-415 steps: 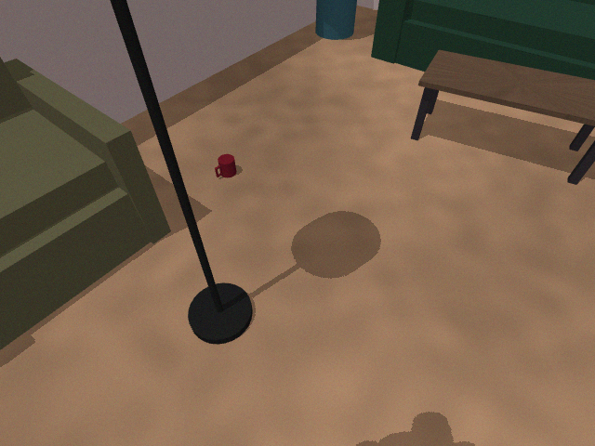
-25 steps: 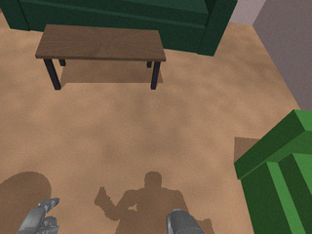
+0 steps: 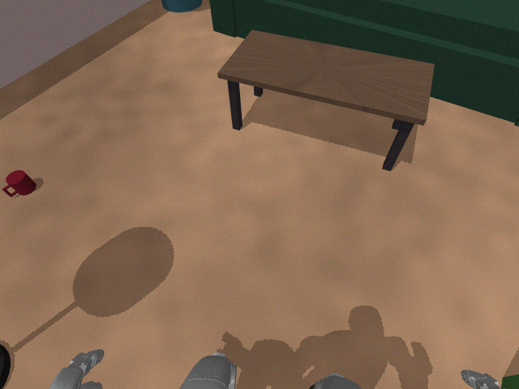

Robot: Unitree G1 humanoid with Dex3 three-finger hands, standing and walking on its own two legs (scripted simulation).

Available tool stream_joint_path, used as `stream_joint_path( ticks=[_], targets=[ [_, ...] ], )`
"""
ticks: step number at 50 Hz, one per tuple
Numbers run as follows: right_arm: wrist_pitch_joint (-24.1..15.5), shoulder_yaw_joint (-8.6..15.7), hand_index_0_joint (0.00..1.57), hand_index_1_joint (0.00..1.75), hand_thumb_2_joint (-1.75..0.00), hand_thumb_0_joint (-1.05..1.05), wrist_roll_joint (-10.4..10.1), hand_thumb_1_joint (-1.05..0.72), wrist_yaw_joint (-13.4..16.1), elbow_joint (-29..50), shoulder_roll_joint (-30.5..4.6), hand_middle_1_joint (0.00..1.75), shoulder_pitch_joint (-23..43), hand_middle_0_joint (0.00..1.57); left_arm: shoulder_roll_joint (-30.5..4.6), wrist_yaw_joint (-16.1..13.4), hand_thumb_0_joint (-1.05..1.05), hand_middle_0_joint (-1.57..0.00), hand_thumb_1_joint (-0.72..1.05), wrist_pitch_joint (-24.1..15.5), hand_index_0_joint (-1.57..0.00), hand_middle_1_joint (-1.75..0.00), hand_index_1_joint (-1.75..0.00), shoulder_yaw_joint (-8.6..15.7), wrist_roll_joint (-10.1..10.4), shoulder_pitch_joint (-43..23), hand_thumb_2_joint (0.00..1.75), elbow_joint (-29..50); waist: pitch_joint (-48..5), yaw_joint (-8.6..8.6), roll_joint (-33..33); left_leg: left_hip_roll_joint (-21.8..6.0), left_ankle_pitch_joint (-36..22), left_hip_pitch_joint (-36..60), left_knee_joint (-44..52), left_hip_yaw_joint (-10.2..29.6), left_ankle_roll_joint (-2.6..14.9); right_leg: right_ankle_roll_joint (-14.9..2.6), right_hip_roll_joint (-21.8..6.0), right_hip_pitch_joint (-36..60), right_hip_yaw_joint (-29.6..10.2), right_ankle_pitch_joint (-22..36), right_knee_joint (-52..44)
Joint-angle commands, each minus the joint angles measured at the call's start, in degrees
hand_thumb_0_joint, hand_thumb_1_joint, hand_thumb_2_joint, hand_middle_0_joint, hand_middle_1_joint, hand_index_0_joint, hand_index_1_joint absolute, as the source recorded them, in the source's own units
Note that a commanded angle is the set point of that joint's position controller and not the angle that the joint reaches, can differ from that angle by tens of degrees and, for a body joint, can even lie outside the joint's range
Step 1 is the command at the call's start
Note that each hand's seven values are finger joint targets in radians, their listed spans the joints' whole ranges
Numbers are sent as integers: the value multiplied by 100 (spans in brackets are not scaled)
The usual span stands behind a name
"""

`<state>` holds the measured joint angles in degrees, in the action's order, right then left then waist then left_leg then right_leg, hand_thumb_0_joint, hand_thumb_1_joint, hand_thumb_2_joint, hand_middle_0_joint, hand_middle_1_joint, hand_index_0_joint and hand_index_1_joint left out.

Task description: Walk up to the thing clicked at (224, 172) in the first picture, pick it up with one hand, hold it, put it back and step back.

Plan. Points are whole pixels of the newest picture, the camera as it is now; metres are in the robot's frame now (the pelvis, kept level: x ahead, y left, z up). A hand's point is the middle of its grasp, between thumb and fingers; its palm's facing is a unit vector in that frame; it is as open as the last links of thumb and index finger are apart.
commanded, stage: walk up
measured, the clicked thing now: (18, 185) +0.95 +1.21 -0.71
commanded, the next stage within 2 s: none
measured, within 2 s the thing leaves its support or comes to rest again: neither
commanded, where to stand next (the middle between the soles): +0.08 +0.04 m, yaw +42 degrees
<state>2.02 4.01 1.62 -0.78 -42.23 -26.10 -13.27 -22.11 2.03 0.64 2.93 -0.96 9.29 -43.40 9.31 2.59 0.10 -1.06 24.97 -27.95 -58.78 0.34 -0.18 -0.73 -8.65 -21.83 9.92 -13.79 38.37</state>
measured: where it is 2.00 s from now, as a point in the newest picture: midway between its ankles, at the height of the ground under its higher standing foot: outside the picture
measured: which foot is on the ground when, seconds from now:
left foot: up 0.00-0.14, down 0.16-0.62, up 0.64-0.92, down 0.94-1.00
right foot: down 0.00-0.20, up 0.22-0.56, down 0.58-0.98, up 1.00-1.00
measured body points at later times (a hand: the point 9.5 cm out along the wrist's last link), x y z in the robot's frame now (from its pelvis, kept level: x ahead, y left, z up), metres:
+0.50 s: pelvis -0.03 +0.02 -0.01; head +0.01 +0.05 +0.44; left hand -0.06 +0.37 -0.11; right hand +0.18 -0.25 -0.10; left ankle +0.01 +0.13 -0.72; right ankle +0.03 -0.11 -0.69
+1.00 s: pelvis -0.03 +0.03 -0.01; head -0.01 +0.06 +0.44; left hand -0.20 +0.31 -0.13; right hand +0.24 -0.18 -0.10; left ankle -0.04 +0.16 -0.72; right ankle +0.02 -0.11 -0.71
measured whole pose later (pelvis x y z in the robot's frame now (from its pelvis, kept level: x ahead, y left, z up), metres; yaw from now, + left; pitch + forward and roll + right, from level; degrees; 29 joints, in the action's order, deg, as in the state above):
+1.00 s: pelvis -0.03 +0.03 -0.01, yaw +35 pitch -4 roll +2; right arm -3.1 3.5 1.1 0.6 -48.6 -22.4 -14.8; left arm -25.3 1.5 1.7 4.3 -1.1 18.6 -46.4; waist 8.4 4.3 -4.7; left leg 3.0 13.9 -20.6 -38.3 -1.4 0.9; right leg -0.5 -9.2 -15.7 3.9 -28.0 49.8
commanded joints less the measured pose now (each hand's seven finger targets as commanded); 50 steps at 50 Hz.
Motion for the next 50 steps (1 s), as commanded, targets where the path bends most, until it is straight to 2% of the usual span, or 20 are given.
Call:
stream_joint_path(
  ticks=[1, 7, 8, 9, 10, 11, 15, 22, 26, 28, 29, 30, 32, 36, 43, 46, 47, 48, 49, 50],
  targets=[
    [-108, 383, 20, 30, -90, 0, 99, -90, -62, 280, -942, 30, -360, 20, -1790, -160, 0, -20, 90, -208, -20, -30, -30, 515, 46, 27, 90, 450, -1087, -32, -805, -188, -150, -65, 527, 5, -63, -1078, -1656, 1012, -1339, 494, -1341],
    [-112, 503, 20, 30, -90, 0, -19, -90, -124, 116, -1030, 30, -882, 20, -1817, -132, 0, -20, 90, -86, -20, -30, -30, 466, 9, -151, 90, 483, -1242, -389, -744, 141, -281, 1581, 2032, -143, 224, -573, -1506, -273, -553, -1435, -361],
    [-131, 585, 20, 30, -90, 0, 17, -90, -81, 64, -1230, 30, -1038, 20, -1612, -138, 0, -20, 90, -37, -20, -30, -30, 396, 10, 12, 90, 422, -1264, -483, -271, 24, 151, 2131, 2376, 489, 466, -319, -1314, -1005, -452, -2209, 395],
    [-139, 658, 20, 30, -90, 0, 97, -90, -4, 195, -1690, 30, -911, 20, -1260, -141, 0, -20, 90, 6, -20, -30, -30, 301, 83, 231, 90, 403, -834, -466, 1232, -867, 556, 1985, 3654, 2473, 896, 126, -444, -1859, 105, -2336, 1702],
    [-154, 698, 20, 30, -90, 0, 80, -90, 5, 410, -2209, 30, -593, 20, -1471, -242, 0, -20, 90, -11, -20, -30, -30, 332, 86, -233, 90, 596, -590, -598, 1706, -1574, 190, 1062, 4220, 4282, 1577, 309, 257, -2067, -550, -2537, 2340],
    [-166, 718, 20, 30, -90, 0, 59, -90, 26, 348, -2140, 30, -470, 20, -1758, -306, 0, -20, 90, -52, -20, -30, -30, 399, 25, -584, 90, 551, -323, -671, 1276, -1604, 232, 439, 4428, 4367, 1714, 214, 215, -1611, -951, -2313, 2586],
    [-228, 468, 20, 30, -90, 0, -59, -90, 162, 543, -1326, 30, 43, 20, -1520, -279, 0, -20, 90, -53, -20, -30, -30, 390, 132, 689, 90, 6, -1030, -73, 845, -495, -2451, 1407, 2952, 1935, 1062, 91, 152, -1299, -967, -1255, 2527],
    [-229, 553, 20, 30, -90, 0, 59, -90, 155, 617, -1429, 30, -592, 20, -1438, -340, 0, -20, 90, -109, -20, -30, -30, 402, 16, 335, 90, 243, -1226, -397, 642, -751, -1756, 1511, 3059, 3264, 1376, -36, 600, -891, -1157, -1680, 1572],
    [-224, 500, 20, 30, -90, 0, 34, -90, 136, 688, -1345, 30, -364, 20, -1361, -347, 0, -20, 90, -191, -20, -30, -30, 416, -9, 584, 90, 158, -1230, -260, 626, -741, -1213, 1114, 3123, 3692, 1352, -107, 905, -277, -1172, -1792, 846],
    [-201, 437, 20, 30, -90, 0, -22, -90, 125, 721, -1277, 30, -95, 20, -1232, -344, 0, -20, 90, -284, -20, -30, -30, 400, -35, 903, 90, 32, -1298, -6, 468, -450, -1047, 558, 2773, 3156, 1120, -228, 985, 701, -1094, -1074, -433],
    [-202, 348, 20, 30, -90, 0, -73, -90, 121, 751, -1072, 30, 37, 20, -1403, -363, 0, -20, 90, -346, -20, -30, -30, 452, -99, 1087, 90, 3, -1279, 170, 63, -35, -944, -116, 2210, 2494, 722, -442, 538, 1373, -1709, -1120, -1227],
    [-228, 247, 20, 30, -90, 0, -120, -90, 122, 828, -721, 30, 176, 20, -1961, -382, 0, -20, 90, -387, -20, -30, -30, 580, -195, 1215, 90, 52, -1123, 309, -1109, 854, 88, -1132, 905, 1356, 274, -915, -869, 1742, -3595, -2069, -2160],
    [-248, 388, 20, 30, -90, 0, 64, -90, 187, 491, -1218, 30, -132, 20, -2191, -325, 0, -20, 90, -361, -20, -30, -30, 656, -169, 170, 90, 312, -515, -21, -782, 403, 531, -1539, -368, 845, -1, -1714, -2138, 948, -4786, -2764, -2476],
    [-334, 353, 20, 30, -90, 0, -11, -90, 25, 176, -1014, 30, -202, 20, -1598, -321, 0, -20, 90, -465, -20, -30, -30, 482, -115, 443, 90, 103, -140, -79, -553, 376, -458, -1035, -125, 587, 34, -836, -698, 1037, -2313, -671, -1954],
    [-558, 219, 20, 30, -90, 0, -113, -90, 31, 5, -651, 30, 6, 20, -1597, -99, 0, -20, 90, -255, -20, -30, -30, 490, -166, 843, 90, 236, -468, 251, -1607, 390, -651, 242, 1949, -382, -63, -942, -416, 1227, -1032, 943, -1167],
    [-666, 264, 20, 30, -90, 0, -110, -90, 203, -384, -649, 30, -694, 20, -1356, -81, 0, -20, 90, -105, -20, -30, -30, 391, -25, 798, 90, 297, -890, -146, -710, 651, -2090, 1787, 2966, -685, 25, -665, -248, 706, -560, 1425, 132],
    [-708, 345, 20, 30, -90, 0, -78, -90, 276, -466, -875, 30, -1019, 20, -1078, -84, 0, -20, 90, -83, -20, -30, -30, 286, 7, 912, 90, 330, -1184, -326, -19, 454, -2221, 2418, 3159, -318, 133, -493, -90, 385, -421, 914, 1016],
    [-734, 450, 20, 30, -90, 0, -2, -90, 322, -423, -1284, 30, -1158, 20, -756, -79, 0, -20, 90, -55, -20, -30, -30, 192, 53, 1046, 90, 395, -1367, -417, 852, -438, -2008, 3086, 3236, 1218, 536, -220, 209, -706, -467, -673, 1862],
    [-734, 493, 20, 30, -90, 0, 32, -90, 352, -201, -1697, 30, -1055, 20, -770, -92, 0, -20, 90, 24, -20, -30, -30, 192, 67, 1136, 90, 451, -1428, -270, 1007, -1899, -1728, 2896, 3642, 3454, 1270, -50, 521, -1411, -717, -1948, 2284],
    [-687, 586, 20, 30, -90, 0, -126, -90, 344, -228, -1930, 30, -955, 20, -1371, -169, 0, -20, 90, 102, -20, -30, -30, 364, 28, 907, 90, 307, -1364, -442, 832, -2253, -927, 2248, 3898, 3957, 1822, -89, 238, -1070, -1094, -2270, 2708]
  ],
)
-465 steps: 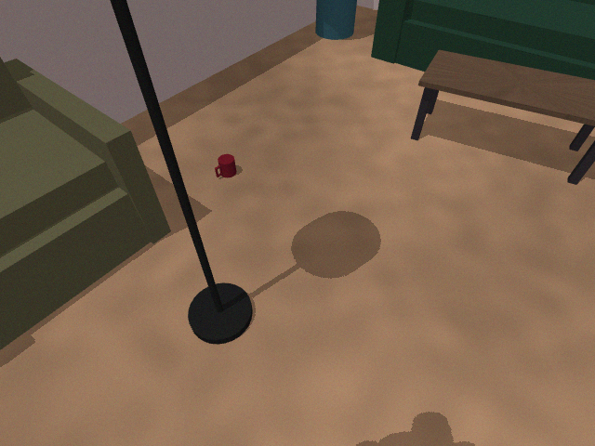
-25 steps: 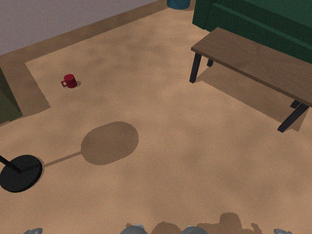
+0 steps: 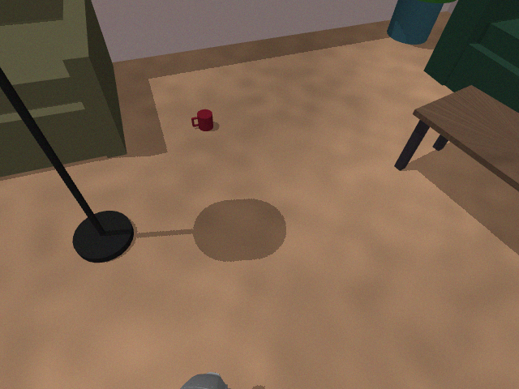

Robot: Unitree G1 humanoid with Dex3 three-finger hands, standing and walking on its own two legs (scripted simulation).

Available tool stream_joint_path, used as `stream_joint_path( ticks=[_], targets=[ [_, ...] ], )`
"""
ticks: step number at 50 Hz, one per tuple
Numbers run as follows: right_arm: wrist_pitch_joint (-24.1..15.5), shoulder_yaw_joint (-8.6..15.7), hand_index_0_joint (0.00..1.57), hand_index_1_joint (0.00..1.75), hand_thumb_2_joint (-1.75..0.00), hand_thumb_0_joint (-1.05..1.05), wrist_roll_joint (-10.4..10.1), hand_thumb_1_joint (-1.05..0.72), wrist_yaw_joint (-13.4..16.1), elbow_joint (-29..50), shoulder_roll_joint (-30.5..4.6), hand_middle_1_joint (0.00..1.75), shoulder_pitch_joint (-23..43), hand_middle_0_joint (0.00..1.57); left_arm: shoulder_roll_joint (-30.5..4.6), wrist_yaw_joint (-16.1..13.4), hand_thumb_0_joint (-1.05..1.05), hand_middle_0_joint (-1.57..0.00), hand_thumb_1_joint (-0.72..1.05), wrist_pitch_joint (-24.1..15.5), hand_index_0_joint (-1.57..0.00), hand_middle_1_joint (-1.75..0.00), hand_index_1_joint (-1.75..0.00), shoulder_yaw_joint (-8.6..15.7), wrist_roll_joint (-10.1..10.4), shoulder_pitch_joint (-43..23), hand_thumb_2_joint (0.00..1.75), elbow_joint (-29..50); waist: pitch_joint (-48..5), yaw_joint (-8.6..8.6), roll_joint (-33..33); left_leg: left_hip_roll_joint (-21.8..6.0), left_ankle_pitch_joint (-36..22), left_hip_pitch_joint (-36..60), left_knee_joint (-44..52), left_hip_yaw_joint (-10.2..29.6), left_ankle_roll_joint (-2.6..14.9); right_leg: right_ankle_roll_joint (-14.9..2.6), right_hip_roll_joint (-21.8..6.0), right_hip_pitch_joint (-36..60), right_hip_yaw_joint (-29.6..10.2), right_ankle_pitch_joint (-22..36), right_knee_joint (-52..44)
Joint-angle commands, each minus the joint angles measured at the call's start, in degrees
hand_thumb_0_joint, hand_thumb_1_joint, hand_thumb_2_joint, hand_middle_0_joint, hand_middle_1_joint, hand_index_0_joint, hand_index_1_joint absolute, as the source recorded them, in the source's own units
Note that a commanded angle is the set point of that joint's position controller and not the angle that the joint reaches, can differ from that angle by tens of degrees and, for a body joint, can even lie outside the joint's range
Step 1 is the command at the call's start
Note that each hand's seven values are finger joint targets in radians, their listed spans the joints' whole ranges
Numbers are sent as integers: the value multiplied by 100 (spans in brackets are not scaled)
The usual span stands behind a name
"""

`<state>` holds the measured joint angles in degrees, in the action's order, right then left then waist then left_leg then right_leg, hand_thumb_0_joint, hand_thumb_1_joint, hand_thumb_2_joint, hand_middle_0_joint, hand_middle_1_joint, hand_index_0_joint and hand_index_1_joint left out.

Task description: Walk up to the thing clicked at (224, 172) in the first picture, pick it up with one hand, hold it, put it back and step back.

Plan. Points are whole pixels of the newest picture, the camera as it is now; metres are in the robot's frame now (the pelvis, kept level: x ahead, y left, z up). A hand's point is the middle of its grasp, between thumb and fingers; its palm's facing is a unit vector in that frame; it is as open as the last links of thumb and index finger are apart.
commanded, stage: walk up
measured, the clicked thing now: (202, 120) +1.49 +0.41 -0.70
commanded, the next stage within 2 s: stand in 1.14 s
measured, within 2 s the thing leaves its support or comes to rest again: neither
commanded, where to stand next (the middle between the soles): +0.10 -0.05 m, yaw +7 degrees
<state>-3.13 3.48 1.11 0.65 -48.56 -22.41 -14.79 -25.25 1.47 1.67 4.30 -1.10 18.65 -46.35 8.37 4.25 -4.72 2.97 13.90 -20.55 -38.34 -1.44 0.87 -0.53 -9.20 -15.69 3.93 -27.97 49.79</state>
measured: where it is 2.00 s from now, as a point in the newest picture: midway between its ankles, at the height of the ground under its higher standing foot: outside the picture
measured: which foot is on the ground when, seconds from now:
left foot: down 0.00-1.00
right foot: up 0.00-0.28, down 0.30-1.00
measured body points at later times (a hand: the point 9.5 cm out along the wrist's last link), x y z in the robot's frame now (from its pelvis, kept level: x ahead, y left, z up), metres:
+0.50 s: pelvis +0.01 -0.04 +0.01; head +0.03 -0.05 +0.46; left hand -0.01 +0.29 -0.11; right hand +0.14 -0.35 -0.11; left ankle +0.03 +0.09 -0.70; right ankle +0.02 -0.18 -0.71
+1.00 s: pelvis +0.02 -0.04 +0.02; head +0.03 -0.02 +0.47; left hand +0.07 +0.28 -0.10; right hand +0.17 -0.32 -0.09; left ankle +0.03 +0.08 -0.71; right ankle +0.03 -0.19 -0.71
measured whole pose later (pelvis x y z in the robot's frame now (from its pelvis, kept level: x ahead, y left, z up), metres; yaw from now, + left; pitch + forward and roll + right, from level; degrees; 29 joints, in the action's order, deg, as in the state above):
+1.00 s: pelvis +0.02 -0.04 +0.02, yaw +9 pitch -2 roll -1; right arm -1.3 0.2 0.0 -0.6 -61.8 -20.2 -5.4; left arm -22.4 0.7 -1.1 0.1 0.0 6.3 -59.3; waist 2.5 0.7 -1.0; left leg 0.7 14.6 -14.3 -30.9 2.9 0.3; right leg 2.5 -3.9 -9.3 3.6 -16.7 28.3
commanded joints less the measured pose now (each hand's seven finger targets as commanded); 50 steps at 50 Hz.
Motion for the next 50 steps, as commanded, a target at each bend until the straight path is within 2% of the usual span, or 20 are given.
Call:
stream_joint_path(
  ticks=[1, 4, 6, 11, 14, 15, 17, 18, 19, 21, 26, 27, 28, 29, 30, 33, 35, 36, 41, 50],
  targets=[
    [-142, 634, 20, 30, -90, 0, -76, -90, 224, 426, -2180, 30, -572, 20, -1227, -125, 0, -20, 90, 18, -20, -30, -30, 247, 18, -123, 90, 566, -949, -536, 1087, -2490, 629, 1171, 1946, 3959, 1711, -107, 162, -1738, -633, -712, 1699],
    [-153, 386, 20, 30, -90, 0, -91, -90, 260, 504, -1619, 30, -91, 20, -1049, -71, 0, -20, 90, 45, -20, -30, -30, 273, 39, 221, 90, 211, -624, -267, 939, -1597, 91, 502, 1561, 2185, 1039, -82, 61, -1445, -728, 1, 1052],
    [-153, 326, 20, 30, -90, 0, -63, -90, 226, 437, -1605, 30, 79, 20, -961, -30, 0, -20, 90, 61, -20, -30, -30, 281, 30, 279, 90, 68, -568, -265, 1217, -1309, 545, -232, 1658, 1942, 964, -46, 186, -849, -528, 218, 723],
    [30, 324, 20, 30, -90, 0, 43, -90, 146, 563, -1666, 30, 542, 20, -948, -14, 0, -20, 90, 17, -20, -30, -30, 315, 42, 470, 90, -237, -511, -243, 1871, -1182, 2321, -1139, 1730, 1920, 1038, 22, 475, -138, -135, 244, -35],
    [197, 289, 20, 30, -90, 0, 26, -90, 105, 547, -1542, 30, 628, 20, -888, -48, 0, -20, 90, -93, -20, -30, -30, 351, 11, 555, 90, -412, -649, -127, 1379, -929, 2464, -1596, 1120, 1772, 766, -63, 751, 702, 16, 535, -1191],
    [229, 230, 20, 30, -90, 0, 3, -90, 115, 531, -1360, 30, 555, 20, -951, -75, 0, -20, 90, -145, -20, -30, -30, 353, -28, 528, 90, -388, -664, -78, 927, -676, 2538, -1568, 694, 1585, 601, -117, 671, 640, -196, 322, -1742],
    [212, 95, 20, 30, -90, 0, -77, -90, 117, 467, -859, 30, 368, 20, -1541, -125, 0, -20, 90, -295, -20, -30, -30, 422, -189, 20, 90, -89, -336, -142, -500, 248, 1717, -1750, -1394, 803, 78, -807, -1180, -135, -3190, -1871, -3605],
    [178, 224, 20, 30, -90, 0, -41, -90, 162, 333, -1237, 30, 415, 20, -1764, -130, 0, -20, 90, -307, -20, -30, -30, 445, -161, -561, 90, -1, -175, -226, -555, -104, 1764, -1321, -1820, 753, 1, -1277, -1702, -787, -3541, -1499, -3686],
    [135, 278, 20, 30, -90, 0, -71, -90, 138, 178, -1442, 30, 265, 20, -1605, -125, 0, -20, 90, -318, -20, -30, -30, 415, -112, -815, 90, 59, -87, -343, -314, -280, 1554, -876, -1798, 657, -25, -1334, -1553, -991, -3030, -751, -3422],
    [80, 229, 20, 30, -90, 0, -128, -90, 65, 27, -1211, 30, 169, 20, -1252, -136, 0, -20, 90, -367, -20, -30, -30, 278, -104, -874, 90, -13, -238, -444, -186, -218, 1185, -627, -1137, 377, 41, -940, -787, -428, -1545, 1129, -2750],
    [-34, 137, 20, 30, -90, 0, -86, -90, 22, -176, -964, 30, 80, 20, -1119, -107, 0, -20, 90, -333, -20, -30, -30, 113, 35, -568, 90, -225, -813, -417, -755, -85, -138, 739, 1046, 150, 133, -555, -342, -29, -658, 3206, -1420],
    [-75, 189, 20, 30, -90, 0, -56, -90, 49, -227, -1105, 30, 72, 20, -929, -118, 0, -20, 90, -323, -20, -30, -30, 37, 72, -517, 90, -227, -1033, -419, -410, -342, -693, 1176, 1106, 666, 225, -388, -237, -224, -530, 3168, -1026],
    [-105, 239, 20, 30, -90, 0, -9, -90, 76, -204, -1357, 30, 125, 20, -676, -134, 0, -20, 90, -314, -20, -30, -30, -41, 120, -485, 90, -165, -1300, -370, 380, -1110, -1448, 1587, 1197, 1856, 495, -99, 78, -699, -314, 2271, -530],
    [-82, 269, 20, 30, -90, 0, -73, -90, 74, -170, -1703, 30, 372, 20, -686, -162, 0, -20, 90, -267, -20, -30, -30, -34, 195, -432, 90, -262, -1285, -287, 786, -1753, -1095, 1233, 1186, 2659, 1105, 5, 528, -675, -244, 620, -626],
    [-37, 294, 20, 30, -90, 0, -109, -90, 44, -210, -1746, 30, 562, 20, -845, -209, 0, -20, 90, -281, -20, -30, -30, -5, 144, -429, 90, -391, -1206, -265, 882, -1801, -783, 730, 1190, 2597, 1275, -71, 437, -187, -335, 198, -924],
    [36, 49, 20, 30, -90, 0, -156, -90, 15, -236, -1184, 30, 955, 20, -962, -192, 0, -20, 90, -430, -20, -30, -30, -28, 83, -451, 90, -521, -1139, -188, 512, -771, -1338, 388, 494, 968, 389, -268, 65, 410, -716, 1802, -2235],
    [49, 35, 20, 30, -90, 0, -156, -90, 2, -414, -1072, 30, 777, 20, -1250, -218, 0, -20, 90, -469, -20, -30, -30, 17, 84, -617, 90, -551, -989, -343, 361, -382, -1090, 263, 158, 593, 119, -596, -423, 432, -1236, 2324, -2440],
    [63, 20, 20, 30, -90, 0, -142, -90, 2, -572, -1062, 30, 670, 20, -1256, -214, 0, -20, 90, -448, -20, -30, -30, -5, 86, -878, 90, -541, -959, -433, 343, -408, -898, 536, 351, 594, 107, -639, -460, 230, -1136, 2270, -2343],
    [31, 20, 20, 30, -90, 0, -131, -90, -33, -756, -1220, 30, 917, 20, -904, -192, 0, -20, 90, -385, -20, -30, -30, -130, 97, -1142, 90, -688, -993, -375, 460, -1048, -897, 636, 1255, 1450, 461, -133, 342, 378, -313, 1484, -2104],
    [44, -92, 20, 30, -90, 0, -103, -90, -50, -1039, -1123, 30, 1299, 20, -877, -160, 0, -20, 90, -392, -20, -30, -30, -171, 106, -1384, 90, -1111, -979, -321, 766, -846, -959, 662, 1642, 1123, 196, -125, 206, 922, -385, 1721, -2752]
  ],
)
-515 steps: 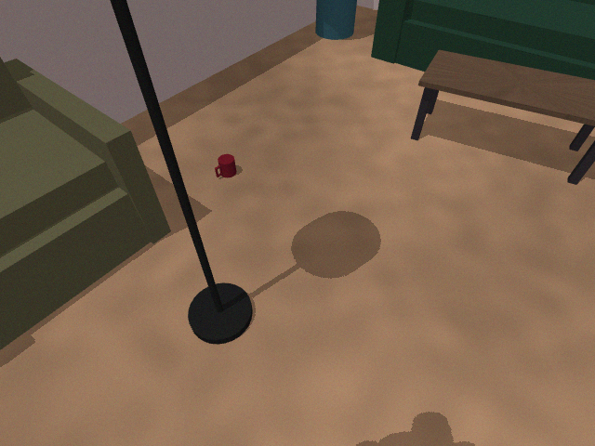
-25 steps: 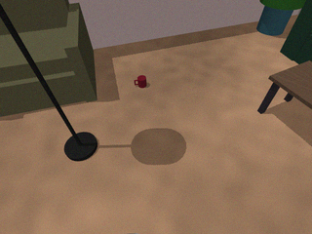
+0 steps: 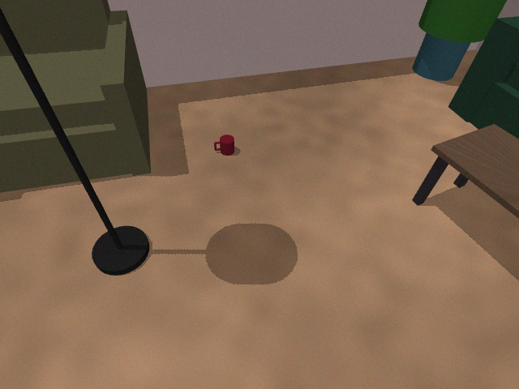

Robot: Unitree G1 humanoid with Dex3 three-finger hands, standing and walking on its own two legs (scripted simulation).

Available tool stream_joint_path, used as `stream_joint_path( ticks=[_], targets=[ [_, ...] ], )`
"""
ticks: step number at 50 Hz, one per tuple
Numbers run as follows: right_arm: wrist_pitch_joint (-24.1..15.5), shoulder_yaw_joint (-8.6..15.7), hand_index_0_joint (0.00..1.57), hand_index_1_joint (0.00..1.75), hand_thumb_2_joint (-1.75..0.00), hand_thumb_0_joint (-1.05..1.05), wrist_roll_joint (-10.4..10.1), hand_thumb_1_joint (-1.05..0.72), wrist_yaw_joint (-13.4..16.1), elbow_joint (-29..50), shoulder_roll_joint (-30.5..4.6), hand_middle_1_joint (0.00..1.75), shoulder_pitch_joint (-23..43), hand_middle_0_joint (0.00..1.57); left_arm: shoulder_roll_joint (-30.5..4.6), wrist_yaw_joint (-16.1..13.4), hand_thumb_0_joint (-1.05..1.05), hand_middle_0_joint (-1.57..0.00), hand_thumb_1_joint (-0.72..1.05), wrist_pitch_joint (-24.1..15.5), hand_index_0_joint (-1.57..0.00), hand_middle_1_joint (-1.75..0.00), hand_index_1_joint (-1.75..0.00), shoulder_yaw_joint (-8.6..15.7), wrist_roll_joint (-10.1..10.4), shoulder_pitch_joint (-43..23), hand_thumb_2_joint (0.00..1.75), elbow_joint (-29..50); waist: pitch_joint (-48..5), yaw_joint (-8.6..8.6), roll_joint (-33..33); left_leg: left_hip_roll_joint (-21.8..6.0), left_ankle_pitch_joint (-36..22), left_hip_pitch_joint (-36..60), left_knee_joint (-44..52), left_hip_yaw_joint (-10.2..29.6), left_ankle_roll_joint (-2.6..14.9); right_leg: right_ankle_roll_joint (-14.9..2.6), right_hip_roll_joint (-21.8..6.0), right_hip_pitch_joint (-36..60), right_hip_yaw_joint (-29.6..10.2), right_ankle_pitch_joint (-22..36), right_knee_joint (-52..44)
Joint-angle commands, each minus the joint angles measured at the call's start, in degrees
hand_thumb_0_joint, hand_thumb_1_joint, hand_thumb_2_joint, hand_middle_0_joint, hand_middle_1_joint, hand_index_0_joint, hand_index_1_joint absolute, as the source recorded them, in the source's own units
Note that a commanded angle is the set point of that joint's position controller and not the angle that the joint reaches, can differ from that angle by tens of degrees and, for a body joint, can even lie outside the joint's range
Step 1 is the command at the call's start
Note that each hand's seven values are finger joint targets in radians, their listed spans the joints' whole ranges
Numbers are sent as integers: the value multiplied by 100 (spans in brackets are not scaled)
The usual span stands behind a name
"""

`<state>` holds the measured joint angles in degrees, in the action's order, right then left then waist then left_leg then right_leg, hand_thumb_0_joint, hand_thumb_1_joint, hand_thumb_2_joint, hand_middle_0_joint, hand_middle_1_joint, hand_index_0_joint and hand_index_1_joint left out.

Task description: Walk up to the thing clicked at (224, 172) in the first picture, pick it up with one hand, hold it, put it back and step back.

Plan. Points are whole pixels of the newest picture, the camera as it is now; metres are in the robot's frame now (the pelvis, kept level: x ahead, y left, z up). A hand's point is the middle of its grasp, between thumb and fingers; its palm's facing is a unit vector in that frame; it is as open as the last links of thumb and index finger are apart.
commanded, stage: walk up
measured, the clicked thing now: (224, 145) +1.52 +0.21 -0.73
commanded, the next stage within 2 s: stand in 0.14 s
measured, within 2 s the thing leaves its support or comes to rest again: neither
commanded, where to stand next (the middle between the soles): +0.07 -0.03 m, yaw -2 degrees
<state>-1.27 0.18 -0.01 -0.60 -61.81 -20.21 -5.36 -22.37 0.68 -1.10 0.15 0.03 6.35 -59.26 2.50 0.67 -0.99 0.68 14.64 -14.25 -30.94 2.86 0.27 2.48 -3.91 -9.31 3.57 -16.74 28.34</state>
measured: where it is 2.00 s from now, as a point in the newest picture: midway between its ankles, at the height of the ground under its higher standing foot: outside the picture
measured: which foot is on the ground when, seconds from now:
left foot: down 0.00-1.00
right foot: down 0.00-1.00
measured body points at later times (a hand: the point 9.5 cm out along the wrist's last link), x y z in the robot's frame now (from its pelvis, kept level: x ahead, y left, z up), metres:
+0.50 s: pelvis -0.01 -0.02 +0.01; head +0.01 -0.02 +0.46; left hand +0.07 +0.29 -0.12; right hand +0.09 -0.31 -0.12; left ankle +0.02 +0.12 -0.73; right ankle -0.02 -0.15 -0.74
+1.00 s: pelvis +0.00 -0.02 +0.01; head +0.02 -0.02 +0.46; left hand +0.09 +0.28 -0.12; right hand +0.07 -0.32 -0.12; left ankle +0.02 +0.12 -0.73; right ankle -0.02 -0.15 -0.73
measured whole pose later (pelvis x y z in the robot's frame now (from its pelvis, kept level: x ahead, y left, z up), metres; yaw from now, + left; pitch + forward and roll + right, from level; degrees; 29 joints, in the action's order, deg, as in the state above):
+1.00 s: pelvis +0.00 -0.02 +0.01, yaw -2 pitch -1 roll +0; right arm -0.4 0.5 0.2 -0.5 -66.9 -19.4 -4.9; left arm -20.5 0.7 -0.5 0.7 -0.3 5.7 -65.2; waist 3.2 0.0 -0.1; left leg -1.2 8.6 -8.6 -18.5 1.7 -1.6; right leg 1.2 -2.1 -5.6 2.6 -11.5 18.5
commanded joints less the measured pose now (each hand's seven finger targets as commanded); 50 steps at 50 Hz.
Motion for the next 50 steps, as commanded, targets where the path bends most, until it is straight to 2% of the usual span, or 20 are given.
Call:
stream_joint_path(
  ticks=[1, 3, 6, 7, 8, 11, 15, 17, 18, 20, 23, 25, 30, 32, 37, 40, 42, 46, 47, 50],
  targets=[
    [-139, 217, 20, 30, -90, 0, 14, -90, 73, 249, -1312, 30, 344, 20, -1157, -76, 0, -20, 90, -119, -20, -30, -30, 233, 3, -232, 90, 170, -416, 30, 387, -614, -1081, 61, 965, 665, 227, -407, -348, 341, -369, 662, -648],
    [-127, 221, 20, 30, -90, 0, 8, -90, 72, 211, -1312, 30, 416, 20, -1176, -77, 0, -20, 90, -121, -20, -30, -30, 241, -10, -236, 90, 71, -451, 33, 347, -613, -1278, 217, 930, 626, 215, -406, -359, 341, -358, 723, -751],
    [-109, 226, 20, 30, -90, 0, 13, -90, 74, 157, -1332, 30, 439, 20, -1177, -70, 0, -20, 90, -113, -20, -30, -30, 237, -26, -309, 90, 11, -471, 6, 268, -593, -1143, 278, 1022, 579, 207, -377, -377, 390, -340, 684, -864],
    [-112, 225, 20, 30, -90, 0, 4, -90, 82, 169, -1185, 30, 575, 20, -1091, -76, 0, -20, 90, -110, -20, -30, -30, 210, -9, -310, 90, -59, -405, -28, 163, -693, -1711, 619, 1032, 551, 147, -377, -445, 171, -515, 1141, -952],
    [-109, 217, 20, 30, -90, 0, -14, -90, 79, 139, -1169, 30, 544, 20, -1072, -84, 0, -20, 90, -117, -20, -30, -30, 196, -10, -328, 90, -94, -397, -55, 89, -728, -2027, 723, 1009, 555, 116, -357, -434, 179, -482, 1319, -983],
    [-72, 233, 20, 30, -90, 0, -4, -90, 86, 41, -1233, 30, 498, 20, -1099, -100, 0, -20, 90, -119, -20, -30, -30, 214, 3, -374, 90, -145, -469, -66, 113, -705, -1870, 669, 1108, 476, 99, -320, -453, 398, -510, 1322, -1095],
    [-44, 248, 20, 30, -90, 0, -10, -90, 87, 7, -1181, 30, 630, 20, -1087, -109, 0, -20, 90, -120, -20, -30, -30, 216, -11, -339, 90, -242, -630, -51, 55, -739, -1986, 922, 1147, 410, 64, -325, -451, 446, -506, 1519, -1159],
    [-40, 234, 20, 30, -90, 0, -4, -90, 82, -32, -1146, 30, 604, 20, -1096, -111, 0, -20, 90, -119, -20, -30, -30, 218, -11, -359, 90, -263, -587, -60, 2, -732, -1821, 857, 1236, 385, 42, -325, -458, 477, -533, 1392, -1221],
    [-27, 237, 20, 30, -90, 0, -6, -90, 84, -58, -1175, 30, 576, 20, -1091, -103, 0, -20, 90, -109, -20, -30, -30, 219, -12, -340, 90, -282, -508, -85, 71, -695, -1461, 876, 1318, 356, 28, -313, -438, 312, -572, 1081, -1311],
    [-11, 238, 20, 30, -90, 0, 16, -90, 72, -70, -1154, 30, 632, 20, -1105, -105, 0, -20, 90, -104, -20, -30, -30, 225, -19, -409, 90, -283, -390, -77, 13, -688, -1125, 715, 1404, 369, 19, -317, -438, 317, -588, 775, -1373],
    [-8, 250, 20, 30, -90, 0, 24, -90, 62, -91, -1142, 30, 618, 20, -1074, -112, 0, -20, 90, -108, -20, -30, -30, 216, -42, -357, 90, -287, -473, -63, -20, -699, -1237, 757, 1387, 360, 13, -317, -458, 341, -599, 845, -1421],
    [-15, 252, 20, 30, -90, 0, 25, -90, 59, -105, -1141, 30, 618, 20, -1061, -113, 0, -20, 90, -103, -20, -30, -30, 222, -51, -333, 90, -309, -383, -69, 73, -689, -980, 716, 1443, 363, 11, -306, -431, 239, -597, 650, -1451],
    [-26, 245, 20, 30, -90, 0, 40, -90, 53, -134, -1118, 30, 565, 20, -1050, -115, 0, -20, 90, -116, -20, -30, -30, 235, -32, -332, 90, -278, -344, -36, 135, -721, -1278, 607, 1482, 367, 3, -302, -422, 361, -582, 867, -1395],
    [-23, 251, 20, 30, -90, 0, 39, -90, 64, -147, -1142, 30, 535, 20, -1029, -111, 0, -20, 90, -89, -20, -30, -30, 240, -32, -324, 90, -290, -317, -52, 209, -702, -967, 597, 1502, 332, -6, -307, -424, 298, -618, 631, -1433],
    [-25, 243, 20, 30, -90, 0, 46, -90, 70, -146, -1103, 30, 459, 20, -1056, -99, 0, -20, 90, -60, -20, -30, -30, 257, -43, -333, 90, -265, -292, -42, 132, -701, -885, 526, 1589, 368, -14, -333, -401, 296, -596, 516, -1385],
    [-44, 221, 20, 30, -90, 0, 47, -90, 70, -140, -1099, 30, 426, 20, -1030, -93, 0, -20, 90, -66, -20, -30, -30, 251, -37, -297, 90, -252, -325, -26, 126, -721, -1138, 574, 1562, 366, -30, -324, -392, 316, -579, 683, -1357],
    [-34, 239, 20, 30, -90, 0, 43, -90, 79, -152, -1158, 30, 400, 20, -1020, -90, 0, -20, 90, -59, -20, -30, -30, 250, -47, -321, 90, -242, -342, -44, 127, -727, -994, 600, 1524, 367, -10, -328, -399, 299, -605, 602, -1390],
    [-42, 216, 20, 30, -90, 0, 31, -90, 84, -146, -1163, 30, 333, 20, -1035, -86, 0, -20, 90, -68, -20, -30, -30, 251, -29, -288, 90, -231, -447, -63, 125, -750, -1280, 725, 1487, 342, 7, -332, -412, 356, -621, 907, -1360],
    [-45, 214, 20, 30, -90, 0, 40, -90, 84, -133, -1145, 30, 349, 20, -1032, -94, 0, -20, 90, -75, -20, -30, -30, 252, -37, -335, 90, -210, -511, -61, 85, -775, -1539, 740, 1442, 343, 9, -332, -421, 441, -597, 1116, -1315],
    [-37, 200, 20, 30, -90, 0, 32, -90, 92, -140, -1150, 30, 360, 20, -1024, -95, 0, -20, 90, -70, -20, -30, -30, 247, -32, -294, 90, -229, -467, -63, 106, -776, -1537, 779, 1436, 331, 7, -315, -411, 390, -590, 1167, -1313]
  ],
)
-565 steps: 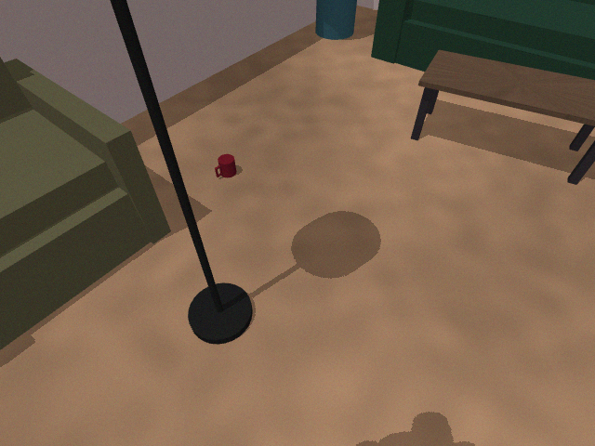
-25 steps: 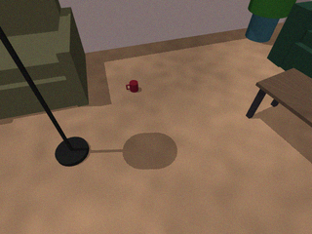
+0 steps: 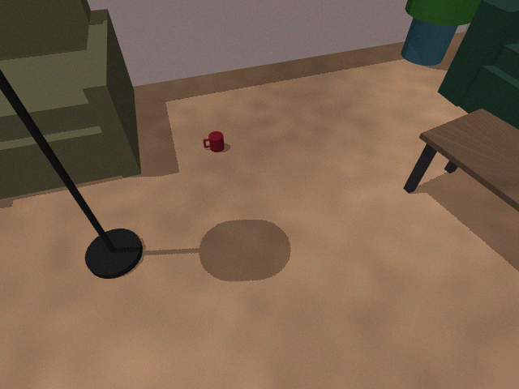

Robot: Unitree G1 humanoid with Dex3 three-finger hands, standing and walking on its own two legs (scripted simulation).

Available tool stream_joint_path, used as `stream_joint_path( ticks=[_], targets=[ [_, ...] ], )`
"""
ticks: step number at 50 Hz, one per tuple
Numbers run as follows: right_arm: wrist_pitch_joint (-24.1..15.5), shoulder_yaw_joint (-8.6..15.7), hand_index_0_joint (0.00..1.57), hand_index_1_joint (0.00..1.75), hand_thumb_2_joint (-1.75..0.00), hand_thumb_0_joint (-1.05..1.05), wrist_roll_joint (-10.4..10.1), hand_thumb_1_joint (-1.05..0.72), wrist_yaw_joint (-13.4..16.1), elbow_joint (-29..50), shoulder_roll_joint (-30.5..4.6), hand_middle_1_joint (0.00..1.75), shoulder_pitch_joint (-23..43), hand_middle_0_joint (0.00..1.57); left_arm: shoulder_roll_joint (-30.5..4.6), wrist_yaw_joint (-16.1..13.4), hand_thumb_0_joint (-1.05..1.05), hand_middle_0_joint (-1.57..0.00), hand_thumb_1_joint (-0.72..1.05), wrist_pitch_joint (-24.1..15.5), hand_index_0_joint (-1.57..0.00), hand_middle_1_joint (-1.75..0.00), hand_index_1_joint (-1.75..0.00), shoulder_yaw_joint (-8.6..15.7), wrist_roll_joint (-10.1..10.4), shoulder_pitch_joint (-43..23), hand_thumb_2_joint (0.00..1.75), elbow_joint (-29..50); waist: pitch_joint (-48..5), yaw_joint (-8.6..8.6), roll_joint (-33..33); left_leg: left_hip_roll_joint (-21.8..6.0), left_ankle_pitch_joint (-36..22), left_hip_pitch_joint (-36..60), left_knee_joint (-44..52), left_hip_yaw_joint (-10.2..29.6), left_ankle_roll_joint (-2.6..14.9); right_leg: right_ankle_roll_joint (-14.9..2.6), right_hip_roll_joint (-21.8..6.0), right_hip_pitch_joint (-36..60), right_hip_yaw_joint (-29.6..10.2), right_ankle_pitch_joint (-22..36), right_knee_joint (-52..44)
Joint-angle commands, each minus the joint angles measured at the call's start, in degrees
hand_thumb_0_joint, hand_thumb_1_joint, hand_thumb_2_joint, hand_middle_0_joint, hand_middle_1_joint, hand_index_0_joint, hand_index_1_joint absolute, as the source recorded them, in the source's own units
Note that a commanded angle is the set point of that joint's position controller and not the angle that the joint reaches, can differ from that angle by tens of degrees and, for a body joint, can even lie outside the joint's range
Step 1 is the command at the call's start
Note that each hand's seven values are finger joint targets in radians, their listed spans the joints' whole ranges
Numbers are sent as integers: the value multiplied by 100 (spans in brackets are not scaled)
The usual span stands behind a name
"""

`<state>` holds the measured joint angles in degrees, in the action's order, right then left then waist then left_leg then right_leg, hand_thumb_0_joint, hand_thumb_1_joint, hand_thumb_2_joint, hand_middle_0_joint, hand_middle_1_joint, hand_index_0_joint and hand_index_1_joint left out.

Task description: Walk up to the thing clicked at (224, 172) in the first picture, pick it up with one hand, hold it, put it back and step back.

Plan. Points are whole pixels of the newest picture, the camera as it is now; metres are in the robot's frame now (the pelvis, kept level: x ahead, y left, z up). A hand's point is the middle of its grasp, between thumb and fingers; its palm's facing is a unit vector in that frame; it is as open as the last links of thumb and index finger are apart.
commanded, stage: stand
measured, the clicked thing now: (213, 142) +1.51 +0.28 -0.74
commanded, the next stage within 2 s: none
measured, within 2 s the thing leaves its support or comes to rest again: neither
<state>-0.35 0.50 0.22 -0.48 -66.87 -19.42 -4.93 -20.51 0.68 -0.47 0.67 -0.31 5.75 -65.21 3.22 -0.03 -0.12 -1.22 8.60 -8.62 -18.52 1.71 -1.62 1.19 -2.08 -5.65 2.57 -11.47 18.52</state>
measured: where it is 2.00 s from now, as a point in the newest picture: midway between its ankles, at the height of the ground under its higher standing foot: outside the picture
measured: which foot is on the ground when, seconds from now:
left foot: down 0.00-1.00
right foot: down 0.00-1.00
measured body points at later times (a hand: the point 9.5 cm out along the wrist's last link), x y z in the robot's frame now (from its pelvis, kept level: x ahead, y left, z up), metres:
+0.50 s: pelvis +0.02 +0.00 +0.00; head +0.03 +0.00 +0.45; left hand +0.09 +0.30 -0.13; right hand +0.10 -0.30 -0.13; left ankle +0.02 +0.14 -0.75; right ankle -0.02 -0.13 -0.75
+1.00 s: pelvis +0.01 -0.01 +0.00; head +0.02 -0.01 +0.45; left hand +0.09 +0.29 -0.13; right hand +0.09 -0.31 -0.13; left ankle +0.02 +0.14 -0.75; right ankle -0.02 -0.13 -0.75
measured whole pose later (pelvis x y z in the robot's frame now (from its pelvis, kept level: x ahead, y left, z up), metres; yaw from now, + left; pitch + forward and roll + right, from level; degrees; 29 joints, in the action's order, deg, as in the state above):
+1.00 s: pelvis +0.01 -0.01 +0.00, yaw -1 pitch -2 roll +0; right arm -0.2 -0.1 0.2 -0.1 -65.7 -20.0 -5.1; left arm -20.1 0.4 -0.5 0.5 -0.3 6.2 -64.6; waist 2.5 0.2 0.4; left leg -2.2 9.6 -6.1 -17.7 1.4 -2.4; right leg 0.5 -1.2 -3.4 2.3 -12.3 17.7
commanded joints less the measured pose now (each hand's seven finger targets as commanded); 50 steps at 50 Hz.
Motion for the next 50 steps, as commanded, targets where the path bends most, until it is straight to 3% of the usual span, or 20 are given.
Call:
stream_joint_path(
  ticks=[1, 3, 9, 12, 19, 21, 24, 33, 41, 50],
  targets=[
    [-133, 159, 20, 30, -90, 0, 10, -90, 82, 362, -1218, 30, 265, 20, -1206, -93, 0, -20, 90, -125, -20, -30, -30, 194, 5, -269, 90, 368, -559, -19, -10, -589, -1033, 205, 210, 436, 175, -191, -591, 62, -480, 668, -298],
    [-141, 170, 20, 30, -90, 0, 12, -90, 93, 352, -1265, 30, 246, 20, -1203, -90, 0, -20, 90, -124, -20, -30, -30, 193, 3, -216, 90, 376, -680, 4, 31, -614, -1170, 315, 165, 409, 193, -203, -608, 104, -489, 852, -269],
    [-117, 142, 20, 30, -90, 0, 9, -90, 86, 363, -1220, 30, 313, 20, -1198, -102, 0, -20, 90, -126, -20, -30, -30, 187, -1, -224, 90, 354, -468, 1, -70, -587, -915, 223, 206, 412, 177, -159, -596, -1, -481, 673, -374],
    [-122, 142, 20, 30, -90, 0, 11, -90, 82, 376, -1219, 30, 269, 20, -1214, -112, 0, -20, 90, -139, -20, -30, -30, 189, -1, -209, 90, 368, -611, -10, -72, -608, -1309, 294, 143, 377, 180, -159, -596, 140, -440, 1160, -290],
    [-134, 148, 20, 30, -90, 0, 0, -90, 101, 390, -1240, 30, 338, 20, -1169, -107, 0, -20, 90, -116, -20, -30, -30, 189, -4, -207, 90, 377, -595, 15, 117, -637, -1422, 378, 150, 352, 166, -186, -606, 151, -453, 1137, -270],
    [-134, 137, 20, 30, -90, 0, 3, -90, 103, 376, -1236, 30, 320, 20, -1172, -103, 0, -20, 90, -107, -20, -30, -30, 189, 6, -195, 90, 363, -519, 9, 135, -605, -1202, 299, 221, 351, 155, -172, -588, 127, -463, 943, -319],
    [-143, 140, 20, 30, -90, 0, 8, -90, 108, 396, -1236, 30, 345, 20, -1194, -105, 0, -20, 90, -115, -20, -30, -30, 197, 2, -207, 90, 376, -577, 33, 30, -647, -1484, 413, 171, 356, 160, -183, -604, 177, -453, 1189, -253],
    [-132, 132, 20, 30, -90, 0, 2, -90, 113, 420, -1244, 30, 306, 20, -1195, -113, 0, -20, 90, -110, -20, -30, -30, 198, 0, -191, 90, 374, -595, 13, -18, -623, -1349, 441, 183, 316, 160, -186, -601, 174, -460, 1146, -290],
    [-122, 134, 20, 30, -90, 0, 14, -90, 114, 450, -1236, 30, 258, 20, -1224, -135, 0, -20, 90, -120, -20, -30, -30, 202, -13, -179, 90, 416, -649, 18, -61, -644, -1489, 470, 138, 287, 175, -191, -608, 239, -458, 1468, -252],
    [-108, 123, 20, 30, -90, 0, 9, -90, 101, 482, -1226, 30, 238, 20, -1218, -130, 0, -20, 90, -126, -20, -30, -30, 192, -11, -145, 90, 411, -486, 21, -49, -618, -1144, 418, 181, 279, 183, -193, -588, 141, -477, 1152, -369]
  ],
)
